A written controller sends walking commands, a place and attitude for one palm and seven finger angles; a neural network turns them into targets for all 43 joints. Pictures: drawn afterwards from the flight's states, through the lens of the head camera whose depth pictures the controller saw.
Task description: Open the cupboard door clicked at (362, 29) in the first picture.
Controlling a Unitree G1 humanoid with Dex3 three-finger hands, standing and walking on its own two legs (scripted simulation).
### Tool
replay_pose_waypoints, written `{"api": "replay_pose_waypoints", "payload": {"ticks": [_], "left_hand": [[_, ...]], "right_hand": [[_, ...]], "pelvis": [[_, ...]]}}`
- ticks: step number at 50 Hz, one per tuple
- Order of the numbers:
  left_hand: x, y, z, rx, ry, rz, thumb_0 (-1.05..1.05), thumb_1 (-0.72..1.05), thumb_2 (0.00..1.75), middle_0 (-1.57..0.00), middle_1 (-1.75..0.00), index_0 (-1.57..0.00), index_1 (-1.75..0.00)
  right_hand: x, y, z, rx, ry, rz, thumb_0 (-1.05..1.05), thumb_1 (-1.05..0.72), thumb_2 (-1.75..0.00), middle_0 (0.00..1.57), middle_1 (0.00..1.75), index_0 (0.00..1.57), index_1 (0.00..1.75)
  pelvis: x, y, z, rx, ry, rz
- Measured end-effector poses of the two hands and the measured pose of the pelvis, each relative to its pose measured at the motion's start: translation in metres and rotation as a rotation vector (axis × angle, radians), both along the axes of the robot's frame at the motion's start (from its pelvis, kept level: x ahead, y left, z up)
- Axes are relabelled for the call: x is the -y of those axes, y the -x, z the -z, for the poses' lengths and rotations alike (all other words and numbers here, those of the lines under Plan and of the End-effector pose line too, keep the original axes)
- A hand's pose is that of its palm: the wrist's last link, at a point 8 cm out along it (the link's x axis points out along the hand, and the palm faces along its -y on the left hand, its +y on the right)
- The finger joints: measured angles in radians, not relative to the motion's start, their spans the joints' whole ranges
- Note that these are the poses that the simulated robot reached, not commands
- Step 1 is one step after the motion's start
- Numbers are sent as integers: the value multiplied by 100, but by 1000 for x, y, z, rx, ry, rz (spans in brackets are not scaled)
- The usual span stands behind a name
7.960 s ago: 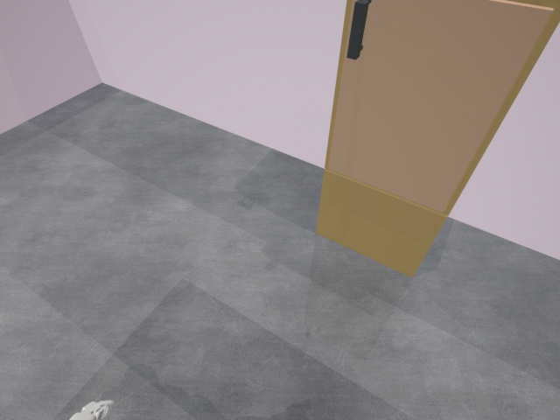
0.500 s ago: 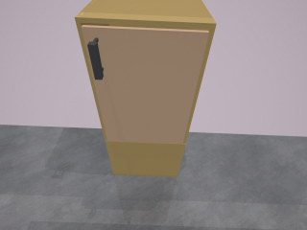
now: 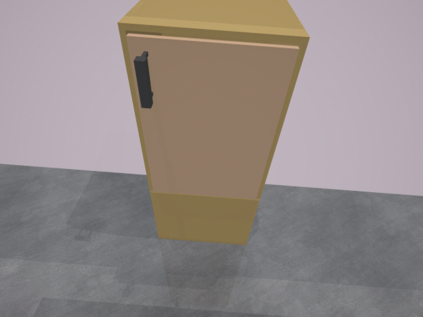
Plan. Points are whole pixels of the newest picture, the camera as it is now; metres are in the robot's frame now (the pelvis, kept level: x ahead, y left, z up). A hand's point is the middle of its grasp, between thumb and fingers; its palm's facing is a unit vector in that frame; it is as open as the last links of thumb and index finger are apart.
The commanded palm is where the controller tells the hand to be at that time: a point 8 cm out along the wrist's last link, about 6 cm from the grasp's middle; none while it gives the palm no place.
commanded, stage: look again from close up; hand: left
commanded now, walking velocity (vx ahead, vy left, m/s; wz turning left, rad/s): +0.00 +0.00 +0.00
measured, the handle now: (146, 79) +0.62 +0.21 +0.16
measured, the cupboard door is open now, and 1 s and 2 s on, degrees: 0 0 0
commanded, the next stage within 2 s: shuffle to correct the standing spot in 0.28 s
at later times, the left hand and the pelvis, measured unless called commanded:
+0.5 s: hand out of the picture +0.00 +0.17 -0.17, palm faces +0.05 -0.98 -0.17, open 7.4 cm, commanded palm none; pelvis +0.03 +0.01 +0.00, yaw +0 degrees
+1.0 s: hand out of the picture +0.10 +0.19 -0.17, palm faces +0.00 -0.98 -0.21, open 7.3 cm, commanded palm none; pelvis +0.09 +0.02 +0.00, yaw -2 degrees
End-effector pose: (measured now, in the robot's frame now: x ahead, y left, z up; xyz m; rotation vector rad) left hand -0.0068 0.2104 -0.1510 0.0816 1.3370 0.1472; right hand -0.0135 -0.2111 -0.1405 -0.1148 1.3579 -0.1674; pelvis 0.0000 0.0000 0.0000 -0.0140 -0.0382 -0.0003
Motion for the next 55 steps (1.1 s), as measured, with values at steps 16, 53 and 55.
{"api": "replay_pose_waypoints", "payload": {"ticks": [16, 53, 55], "left_hand": [[-12, 12, -6, -78, -25, -7, 1, 91, 89, -19, -30, -20, -30], [-35, -122, -13, -46, -104, 59, 2, 92, 89, -20, -30, -20, -30], [-38, -130, -15, -11, -124, 69, 1, 92, 89, -20, -30, -20, -30]], "right_hand": [[-6, -14, 2, -9, -14, 0, 0, -91, -89, 20, 30, 20, 30], [6, -123, 3, 6, 33, 26, 1, -92, -89, 20, 30, 20, 30], [11, -130, 5, 31, 30, 23, 1, -92, -89, 20, 30, 20, 30]], "pelvis": [[-6, -10, -2, -14, -5, 4], [-11, -88, -2, -71, -31, 41], [-9, -84, 0, -67, -30, 44]]}}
